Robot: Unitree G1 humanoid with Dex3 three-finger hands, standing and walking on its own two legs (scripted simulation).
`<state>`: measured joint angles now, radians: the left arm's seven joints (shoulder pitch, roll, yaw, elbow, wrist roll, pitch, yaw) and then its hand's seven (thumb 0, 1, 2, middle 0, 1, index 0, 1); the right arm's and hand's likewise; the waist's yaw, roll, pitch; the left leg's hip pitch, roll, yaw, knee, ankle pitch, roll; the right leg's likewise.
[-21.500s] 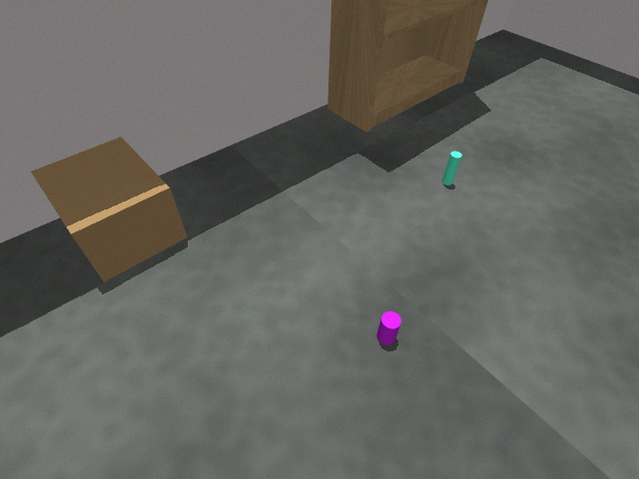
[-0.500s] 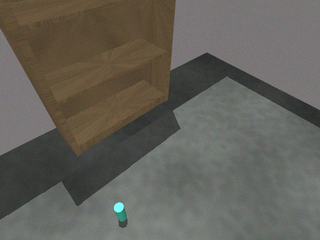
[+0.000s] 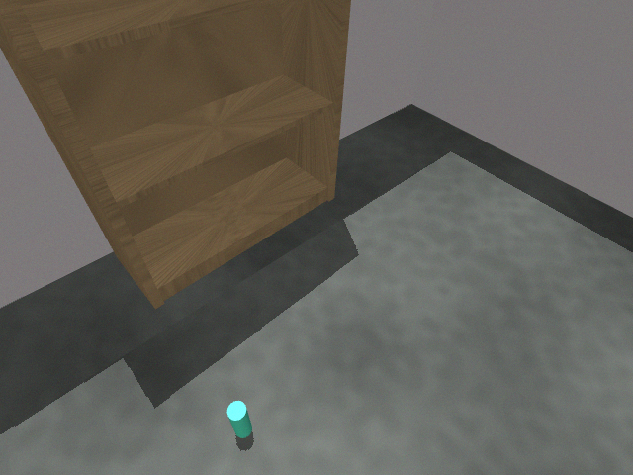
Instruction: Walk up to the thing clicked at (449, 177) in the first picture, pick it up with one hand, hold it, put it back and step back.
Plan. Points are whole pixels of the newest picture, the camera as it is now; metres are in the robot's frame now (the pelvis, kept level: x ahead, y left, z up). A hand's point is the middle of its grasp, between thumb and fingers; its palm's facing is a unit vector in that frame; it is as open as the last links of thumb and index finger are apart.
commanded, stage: stand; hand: left
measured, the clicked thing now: (240, 420) +0.41 +0.20 -0.70
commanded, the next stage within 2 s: go down in 0.16 s
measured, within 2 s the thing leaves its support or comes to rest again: neither
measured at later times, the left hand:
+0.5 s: hand out of the picture +0.16 +0.26 -0.17, palm faces +0.06 -0.94 -0.32, open 11.1 cm
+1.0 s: hand out of the picture +0.14 +0.28 -0.20, palm faces +0.08 -0.94 -0.32, open 17.3 cm
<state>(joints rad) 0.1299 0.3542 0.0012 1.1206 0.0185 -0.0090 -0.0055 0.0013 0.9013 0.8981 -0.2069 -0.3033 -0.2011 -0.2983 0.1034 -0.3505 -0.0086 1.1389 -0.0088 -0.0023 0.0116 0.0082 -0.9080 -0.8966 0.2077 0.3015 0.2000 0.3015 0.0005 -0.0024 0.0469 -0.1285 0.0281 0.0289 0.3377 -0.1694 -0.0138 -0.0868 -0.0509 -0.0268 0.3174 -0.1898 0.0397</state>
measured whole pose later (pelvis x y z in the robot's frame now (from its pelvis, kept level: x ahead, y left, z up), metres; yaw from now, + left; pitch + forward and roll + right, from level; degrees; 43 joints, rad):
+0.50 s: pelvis -0.01 -0.01 -0.02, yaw +0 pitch +5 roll +0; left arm -0.08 0.36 0.18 1.08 0.06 -0.01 -0.03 0.00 0.48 0.50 -0.08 -0.13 -0.08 -0.12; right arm 0.21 -0.25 -0.02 0.80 0.02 -0.05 -0.03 0.01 -0.96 -0.91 0.21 0.30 0.20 0.30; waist -0.02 -0.02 0.02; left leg -0.43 0.05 0.02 0.60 -0.26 -0.02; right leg -0.39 -0.04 -0.02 0.59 -0.29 0.03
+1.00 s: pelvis -0.01 +0.00 -0.08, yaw +0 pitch +14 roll -2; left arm 0.21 0.36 0.26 0.54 0.04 0.20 -0.10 -0.01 -0.52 0.05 -0.09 -0.08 -0.09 -0.07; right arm 0.22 -0.25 -0.03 0.59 0.01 -0.13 -0.07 0.01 -0.87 -0.88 0.21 0.30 0.20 0.30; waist -0.03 0.00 -0.10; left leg -0.83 0.06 -0.02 1.06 -0.48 -0.02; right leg -0.76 -0.03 -0.03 1.02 -0.49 0.03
